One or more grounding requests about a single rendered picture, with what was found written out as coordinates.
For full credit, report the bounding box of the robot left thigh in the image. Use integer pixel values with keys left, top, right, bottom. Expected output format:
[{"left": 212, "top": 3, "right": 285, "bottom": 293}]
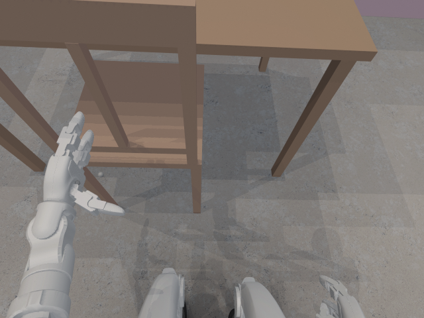
[{"left": 138, "top": 273, "right": 185, "bottom": 318}]

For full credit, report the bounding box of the table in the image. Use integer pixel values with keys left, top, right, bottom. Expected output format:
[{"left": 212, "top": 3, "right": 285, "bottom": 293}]
[{"left": 0, "top": 0, "right": 378, "bottom": 177}]

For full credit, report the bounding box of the robot thigh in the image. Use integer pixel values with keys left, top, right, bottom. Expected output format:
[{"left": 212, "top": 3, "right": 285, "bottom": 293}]
[
  {"left": 138, "top": 273, "right": 185, "bottom": 318},
  {"left": 234, "top": 282, "right": 285, "bottom": 318}
]

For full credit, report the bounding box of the robot right hand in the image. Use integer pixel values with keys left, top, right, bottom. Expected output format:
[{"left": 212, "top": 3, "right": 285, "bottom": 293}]
[{"left": 316, "top": 275, "right": 365, "bottom": 318}]

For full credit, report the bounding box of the robot left hand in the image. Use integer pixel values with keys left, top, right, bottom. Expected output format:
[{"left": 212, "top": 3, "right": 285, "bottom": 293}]
[{"left": 43, "top": 111, "right": 125, "bottom": 216}]

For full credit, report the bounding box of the chair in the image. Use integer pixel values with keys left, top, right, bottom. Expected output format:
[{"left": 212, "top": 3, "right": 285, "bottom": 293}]
[{"left": 0, "top": 0, "right": 204, "bottom": 213}]

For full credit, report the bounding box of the robot right thigh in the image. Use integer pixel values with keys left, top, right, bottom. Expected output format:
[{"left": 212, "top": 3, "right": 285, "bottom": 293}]
[{"left": 234, "top": 282, "right": 285, "bottom": 318}]

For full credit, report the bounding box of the left robot forearm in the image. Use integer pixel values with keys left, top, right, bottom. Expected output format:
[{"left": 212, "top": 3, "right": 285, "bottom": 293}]
[{"left": 6, "top": 201, "right": 76, "bottom": 318}]

